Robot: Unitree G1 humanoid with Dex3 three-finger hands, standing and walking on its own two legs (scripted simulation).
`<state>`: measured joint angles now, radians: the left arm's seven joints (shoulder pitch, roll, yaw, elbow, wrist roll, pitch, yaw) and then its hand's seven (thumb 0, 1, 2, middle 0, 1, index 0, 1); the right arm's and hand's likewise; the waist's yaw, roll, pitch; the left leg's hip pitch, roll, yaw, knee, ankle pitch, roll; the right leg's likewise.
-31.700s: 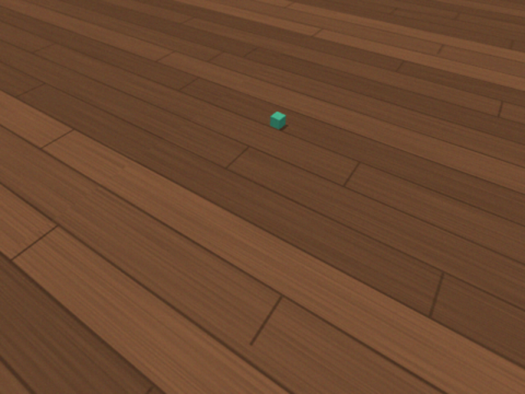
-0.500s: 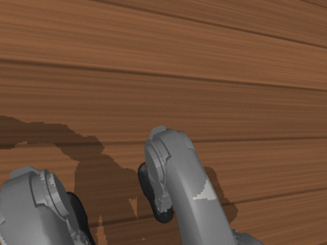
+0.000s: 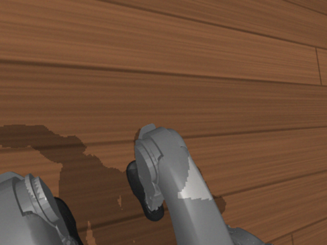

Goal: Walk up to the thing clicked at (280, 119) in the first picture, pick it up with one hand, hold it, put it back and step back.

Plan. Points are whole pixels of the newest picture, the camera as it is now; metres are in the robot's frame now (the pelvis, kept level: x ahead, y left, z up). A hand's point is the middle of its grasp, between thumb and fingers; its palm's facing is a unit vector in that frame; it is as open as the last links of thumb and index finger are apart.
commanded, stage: rest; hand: left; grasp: from above
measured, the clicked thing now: out of the picture +0.41 +0.34 -0.25
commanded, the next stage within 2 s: open in 0.80 s
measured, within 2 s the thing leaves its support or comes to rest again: rests again in 1.18 s
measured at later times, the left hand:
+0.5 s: hand out of the picture +0.42 +0.32 -0.24, palm faces -0.03 -0.46 -0.89, open 10.0 cm
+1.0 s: hand out of the picture +0.41 +0.32 -0.25, palm faces -0.01 -0.46 -0.89, open 10.0 cm
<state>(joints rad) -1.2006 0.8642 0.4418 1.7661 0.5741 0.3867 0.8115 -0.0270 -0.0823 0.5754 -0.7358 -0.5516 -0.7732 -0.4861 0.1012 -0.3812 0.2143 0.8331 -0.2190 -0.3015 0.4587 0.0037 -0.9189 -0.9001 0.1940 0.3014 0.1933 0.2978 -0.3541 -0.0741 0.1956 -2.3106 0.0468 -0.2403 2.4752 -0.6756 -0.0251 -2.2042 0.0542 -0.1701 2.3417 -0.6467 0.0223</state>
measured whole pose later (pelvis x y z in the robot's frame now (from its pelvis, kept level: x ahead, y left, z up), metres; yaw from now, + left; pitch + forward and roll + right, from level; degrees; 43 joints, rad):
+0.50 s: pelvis +0.00 +0.00 +0.00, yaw -1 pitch +26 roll -12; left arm -1.19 0.89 0.44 1.76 0.52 0.37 0.82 -0.03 -0.08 0.57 -0.73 -0.55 -0.77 -0.49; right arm 0.09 -0.39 0.27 0.80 -0.21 -0.32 0.46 0.00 -0.92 -0.90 0.19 0.30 0.19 0.30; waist -0.37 -0.10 0.24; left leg -2.30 0.05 -0.26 2.49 -0.68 -0.03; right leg -2.19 0.06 -0.19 2.35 -0.64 0.02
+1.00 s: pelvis +0.00 +0.00 +0.00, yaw -1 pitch +24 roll -13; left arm -1.16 0.91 0.43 1.77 0.47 0.35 0.86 -0.03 -0.06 0.56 -0.71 -0.54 -0.75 -0.50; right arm 0.08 -0.41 0.30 0.76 -0.21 -0.34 0.46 0.00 -0.91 -0.90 0.20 0.30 0.19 0.30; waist -0.39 -0.12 0.27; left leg -2.28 0.04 -0.28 2.51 -0.69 -0.03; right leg -2.16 0.06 -0.20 2.35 -0.64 0.03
